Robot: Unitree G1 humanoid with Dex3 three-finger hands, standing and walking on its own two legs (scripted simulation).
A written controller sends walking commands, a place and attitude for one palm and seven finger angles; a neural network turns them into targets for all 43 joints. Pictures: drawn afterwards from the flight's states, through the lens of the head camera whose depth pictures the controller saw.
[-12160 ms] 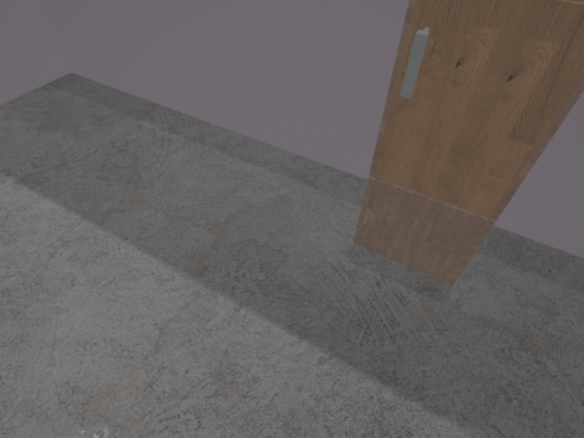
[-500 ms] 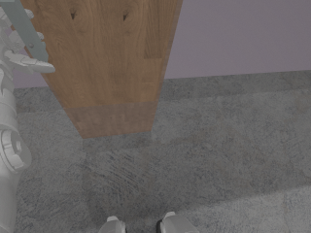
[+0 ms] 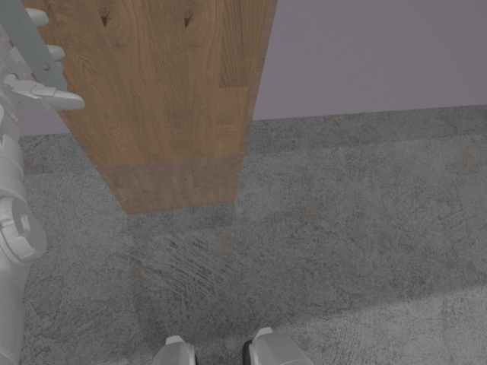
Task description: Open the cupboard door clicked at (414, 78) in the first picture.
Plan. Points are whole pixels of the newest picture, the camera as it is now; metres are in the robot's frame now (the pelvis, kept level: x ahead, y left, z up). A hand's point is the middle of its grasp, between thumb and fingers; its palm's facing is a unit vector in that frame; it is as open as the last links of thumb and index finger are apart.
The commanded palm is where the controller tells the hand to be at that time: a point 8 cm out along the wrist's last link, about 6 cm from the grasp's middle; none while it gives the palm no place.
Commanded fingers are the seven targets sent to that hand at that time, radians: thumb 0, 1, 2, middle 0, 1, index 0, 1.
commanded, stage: close the thumb around the handle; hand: left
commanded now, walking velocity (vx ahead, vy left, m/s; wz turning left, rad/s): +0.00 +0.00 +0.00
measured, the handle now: (35, 38) +0.60 +0.24 +0.12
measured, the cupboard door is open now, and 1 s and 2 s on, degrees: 0 1 15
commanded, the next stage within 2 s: pull the door open along its arc in 0.78 s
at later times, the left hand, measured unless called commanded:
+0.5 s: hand (47, 64) +0.55 +0.22 +0.12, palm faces +0.04 -1.00 -0.01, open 9.1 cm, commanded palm +0.53 +0.26 +0.12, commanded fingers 0.00 0.73 0.83 -0.39 -1.33 -0.39 -1.33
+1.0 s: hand (48, 64) +0.55 +0.22 +0.12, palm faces +0.05 -1.00 -0.01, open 6.0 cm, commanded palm +0.52 +0.26 +0.12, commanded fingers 0.00 0.90 0.90 -0.40 -1.35 -0.40 -1.35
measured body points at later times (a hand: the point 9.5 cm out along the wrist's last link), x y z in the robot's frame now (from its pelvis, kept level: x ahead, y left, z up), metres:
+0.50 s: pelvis +0.00 +0.00 +0.00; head +0.14 +0.02 +0.43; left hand +0.54 +0.27 +0.12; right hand -0.05 -0.26 -0.10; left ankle +0.00 +0.10 -0.69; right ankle -0.01 -0.12 -0.69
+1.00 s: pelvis +0.01 +0.00 +0.00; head +0.14 +0.02 +0.43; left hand +0.54 +0.27 +0.12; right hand -0.04 -0.26 -0.10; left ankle +0.00 +0.10 -0.69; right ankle -0.01 -0.12 -0.69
